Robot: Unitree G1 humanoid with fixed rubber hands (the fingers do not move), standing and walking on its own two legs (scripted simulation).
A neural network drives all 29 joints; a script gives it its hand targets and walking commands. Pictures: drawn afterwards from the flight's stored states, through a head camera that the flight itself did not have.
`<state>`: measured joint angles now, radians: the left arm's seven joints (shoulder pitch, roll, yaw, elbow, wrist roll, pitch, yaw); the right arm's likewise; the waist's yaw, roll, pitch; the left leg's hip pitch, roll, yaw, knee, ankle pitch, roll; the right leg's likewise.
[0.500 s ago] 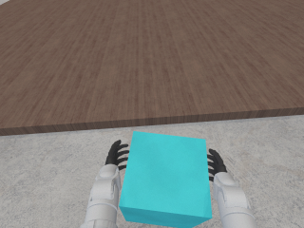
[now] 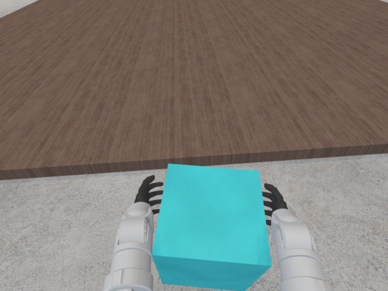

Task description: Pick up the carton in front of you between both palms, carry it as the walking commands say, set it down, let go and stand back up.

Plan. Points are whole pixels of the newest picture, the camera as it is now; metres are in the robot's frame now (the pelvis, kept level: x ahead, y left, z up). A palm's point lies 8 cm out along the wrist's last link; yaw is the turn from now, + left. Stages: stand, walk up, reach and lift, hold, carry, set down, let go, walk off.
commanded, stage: reach and lift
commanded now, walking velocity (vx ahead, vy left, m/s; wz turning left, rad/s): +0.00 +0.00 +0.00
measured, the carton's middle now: (208, 230) +0.30 +0.01 -0.06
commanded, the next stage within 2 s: hold in 0.58 s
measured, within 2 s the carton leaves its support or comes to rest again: neither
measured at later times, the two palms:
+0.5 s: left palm (143, 203) +0.31 +0.15 +0.04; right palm (281, 210) +0.30 -0.15 +0.03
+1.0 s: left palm (140, 198) +0.31 +0.15 +0.06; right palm (281, 205) +0.30 -0.15 +0.05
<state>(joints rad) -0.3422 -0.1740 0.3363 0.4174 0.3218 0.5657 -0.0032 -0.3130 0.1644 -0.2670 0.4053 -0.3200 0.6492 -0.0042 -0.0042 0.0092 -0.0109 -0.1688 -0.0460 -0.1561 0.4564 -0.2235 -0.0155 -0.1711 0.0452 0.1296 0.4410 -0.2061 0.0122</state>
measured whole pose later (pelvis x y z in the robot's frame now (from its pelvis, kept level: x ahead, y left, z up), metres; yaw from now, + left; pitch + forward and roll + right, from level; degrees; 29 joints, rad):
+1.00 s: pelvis +0.01 +0.00 +0.01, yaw +0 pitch -6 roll +0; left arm -0.30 -0.16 0.24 0.25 0.30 0.73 0.01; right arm -0.27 0.15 -0.20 0.24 -0.29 0.78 -0.01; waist 0.00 0.02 -0.01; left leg -0.05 -0.03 -0.15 0.36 -0.20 -0.01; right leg -0.05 0.04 0.13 0.35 -0.19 0.01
